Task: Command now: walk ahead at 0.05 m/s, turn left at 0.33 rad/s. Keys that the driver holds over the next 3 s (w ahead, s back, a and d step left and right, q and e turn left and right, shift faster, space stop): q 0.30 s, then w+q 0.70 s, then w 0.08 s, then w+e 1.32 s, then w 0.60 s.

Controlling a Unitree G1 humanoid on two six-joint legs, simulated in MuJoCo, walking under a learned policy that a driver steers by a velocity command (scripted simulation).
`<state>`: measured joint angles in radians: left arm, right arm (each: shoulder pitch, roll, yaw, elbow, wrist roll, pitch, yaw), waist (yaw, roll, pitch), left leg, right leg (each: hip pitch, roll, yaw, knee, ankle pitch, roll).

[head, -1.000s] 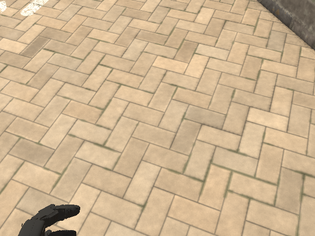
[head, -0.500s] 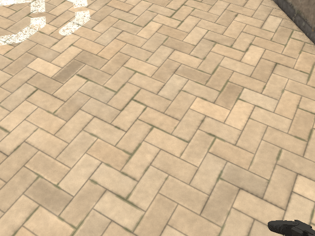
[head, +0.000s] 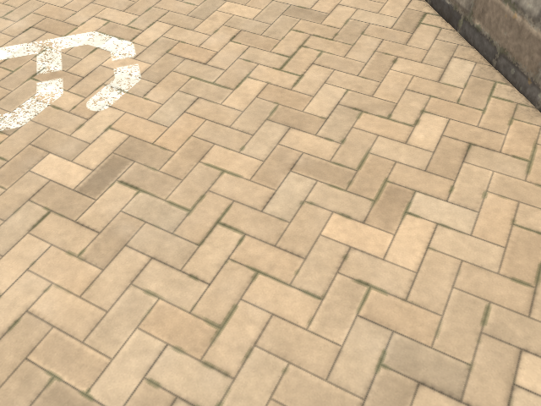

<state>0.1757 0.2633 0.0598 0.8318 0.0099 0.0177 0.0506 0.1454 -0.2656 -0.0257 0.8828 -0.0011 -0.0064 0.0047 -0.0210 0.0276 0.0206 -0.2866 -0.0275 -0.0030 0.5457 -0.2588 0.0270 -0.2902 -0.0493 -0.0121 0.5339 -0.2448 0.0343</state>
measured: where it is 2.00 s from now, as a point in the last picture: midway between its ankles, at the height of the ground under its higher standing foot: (117, 346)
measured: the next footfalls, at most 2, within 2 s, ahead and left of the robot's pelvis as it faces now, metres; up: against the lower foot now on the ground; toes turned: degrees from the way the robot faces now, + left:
right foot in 0.50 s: +0.12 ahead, -0.12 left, +0.00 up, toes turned +21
left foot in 0.96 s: +0.24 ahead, +0.27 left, +0.00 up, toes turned +36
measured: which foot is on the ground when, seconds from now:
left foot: down 0.00-0.50, up 0.52-0.94, down 0.96-1.00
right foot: down 0.00-0.12, up 0.14-0.48, down 0.50-0.96, up 0.98-1.00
